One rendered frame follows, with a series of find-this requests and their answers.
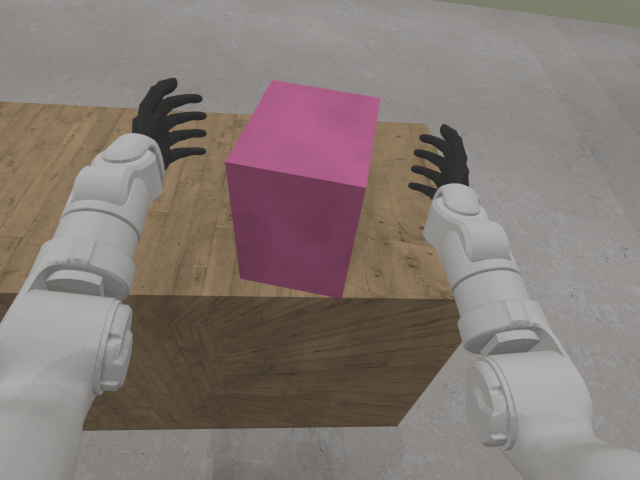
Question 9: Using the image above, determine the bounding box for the robot right hand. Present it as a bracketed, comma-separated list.
[408, 124, 469, 199]

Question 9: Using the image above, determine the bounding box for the right robot forearm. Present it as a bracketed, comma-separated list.
[423, 183, 594, 428]

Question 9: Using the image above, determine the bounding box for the robot right upper arm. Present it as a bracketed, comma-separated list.
[465, 350, 640, 480]

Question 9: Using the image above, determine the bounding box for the robot left upper arm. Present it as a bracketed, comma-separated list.
[0, 289, 133, 480]

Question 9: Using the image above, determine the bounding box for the pedestal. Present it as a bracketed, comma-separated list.
[0, 101, 462, 431]

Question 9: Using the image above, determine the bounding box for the robot left hand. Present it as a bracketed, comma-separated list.
[132, 78, 207, 170]

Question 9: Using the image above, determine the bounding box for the left robot forearm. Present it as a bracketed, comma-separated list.
[0, 133, 165, 351]

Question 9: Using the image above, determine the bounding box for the carton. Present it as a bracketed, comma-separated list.
[225, 80, 381, 299]

